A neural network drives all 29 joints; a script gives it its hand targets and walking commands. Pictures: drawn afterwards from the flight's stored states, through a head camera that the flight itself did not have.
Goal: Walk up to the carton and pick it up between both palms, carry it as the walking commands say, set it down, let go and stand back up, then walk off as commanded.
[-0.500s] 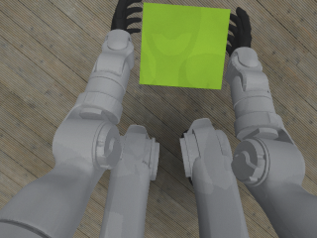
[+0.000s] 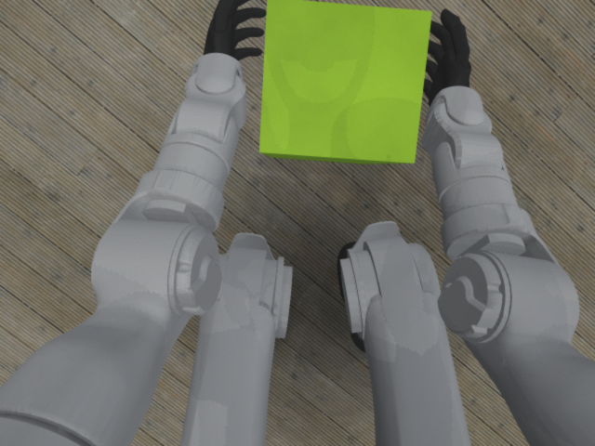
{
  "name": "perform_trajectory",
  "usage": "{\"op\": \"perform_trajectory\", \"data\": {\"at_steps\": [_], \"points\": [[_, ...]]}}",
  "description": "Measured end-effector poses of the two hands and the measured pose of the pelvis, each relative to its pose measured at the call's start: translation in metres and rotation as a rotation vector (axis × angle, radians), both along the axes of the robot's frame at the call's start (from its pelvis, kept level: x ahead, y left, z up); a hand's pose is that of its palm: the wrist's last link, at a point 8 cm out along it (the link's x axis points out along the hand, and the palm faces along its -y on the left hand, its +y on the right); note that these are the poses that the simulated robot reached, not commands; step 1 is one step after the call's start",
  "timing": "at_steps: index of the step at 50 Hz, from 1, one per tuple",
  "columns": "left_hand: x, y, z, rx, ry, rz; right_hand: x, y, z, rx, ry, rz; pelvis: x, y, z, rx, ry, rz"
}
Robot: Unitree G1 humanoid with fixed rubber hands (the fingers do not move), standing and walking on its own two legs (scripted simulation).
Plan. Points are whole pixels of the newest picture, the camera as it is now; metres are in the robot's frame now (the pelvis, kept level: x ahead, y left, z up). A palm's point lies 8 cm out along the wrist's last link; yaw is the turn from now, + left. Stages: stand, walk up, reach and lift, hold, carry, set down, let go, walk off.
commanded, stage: set down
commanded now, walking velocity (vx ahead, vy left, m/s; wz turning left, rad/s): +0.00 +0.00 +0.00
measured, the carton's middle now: (328, 105) +0.48 -0.05 -0.23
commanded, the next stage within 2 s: let go in 1.74 s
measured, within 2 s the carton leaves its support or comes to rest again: neither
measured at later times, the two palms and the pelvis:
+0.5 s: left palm (195, 60) +0.52 +0.11 -0.15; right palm (479, 90) +0.48 -0.21 -0.15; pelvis +0.00 -0.01 +0.01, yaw +0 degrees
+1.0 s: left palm out of the picture +0.52 +0.12 +0.00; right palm out of the picture +0.47 -0.22 +0.01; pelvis +0.01 -0.02 +0.12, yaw +1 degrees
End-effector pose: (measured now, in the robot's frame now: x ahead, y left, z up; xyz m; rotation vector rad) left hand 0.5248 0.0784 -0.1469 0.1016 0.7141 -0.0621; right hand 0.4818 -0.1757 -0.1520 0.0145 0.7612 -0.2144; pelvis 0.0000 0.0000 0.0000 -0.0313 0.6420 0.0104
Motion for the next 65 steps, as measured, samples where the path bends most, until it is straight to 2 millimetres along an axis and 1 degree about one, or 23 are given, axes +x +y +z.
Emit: {"op": "perform_trajectory", "data": {"at_steps": [3, 5, 10, 13, 18, 23, 27, 31, 36, 42, 52, 65], "points": [[-0.001, 0.003, -0.003, 0.006, -0.01, -0.009, 0.001, -0.001, -0.003, -0.01, -0.006, 0.017, -0.001, -0.001, 0.001, 0.004, -0.002, 0.001], [-0.005, 0.007, -0.01, 0.015, 0.002, -0.018, -0.002, -0.004, -0.006, -0.022, 0.002, 0.02, -0.001, -0.002, 0.003, 0.007, 0.001, 0.001], [-0.018, 0.022, -0.028, 0.026, 0.033, 0.0, -0.014, -0.023, -0.018, -0.042, 0.026, -0.01, -0.002, -0.005, 0.008, 0.01, 0.012, -0.003], [-0.019, 0.03, -0.032, 0.026, 0.026, 0.008, -0.018, -0.033, -0.021, -0.043, 0.022, -0.027, -0.002, -0.006, 0.009, 0.011, 0.012, -0.005], [-0.01, 0.035, -0.027, 0.02, -0.005, 0.011, -0.012, -0.042, -0.017, -0.038, -0.008, -0.032, -0.001, -0.008, 0.006, 0.011, 0.012, -0.007], [-0.003, 0.034, -0.013, 0.011, -0.04, 0.017, -0.005, -0.04, -0.006, -0.019, -0.049, -0.026, 0.0, -0.009, 0.004, 0.014, 0.02, -0.015], [-0.003, 0.033, 0.005, 0.011, -0.06, 0.024, -0.005, -0.037, 0.011, -0.009, -0.08, -0.024, 0.002, -0.01, 0.011, 0.019, 0.029, -0.019], [-0.006, 0.033, 0.029, 0.016, -0.064, 0.035, -0.009, -0.039, 0.034, -0.013, -0.09, -0.027, 0.003, -0.011, 0.027, 0.026, 0.041, -0.02], [-0.008, 0.035, 0.063, 0.021, -0.062, 0.045, -0.013, -0.045, 0.069, -0.024, -0.089, -0.036, 0.004, -0.012, 0.052, 0.034, 0.068, -0.023], [-0.007, 0.037, 0.104, 0.025, -0.066, 0.046, -0.011, -0.047, 0.11, -0.028, -0.093, -0.04, 0.006, -0.015, 0.083, 0.038, 0.097, -0.024], [-0.005, 0.039, 0.163, 0.025, -0.085, 0.04, -0.009, -0.044, 0.169, -0.025, -0.11, -0.044, 0.012, -0.015, 0.133, 0.035, 0.127, -0.017], [-0.006, 0.04, 0.245, 0.018, -0.091, 0.038, -0.017, -0.052, 0.252, -0.027, -0.117, -0.045, 0.025, -0.011, 0.206, 0.028, 0.12, -0.014]]}}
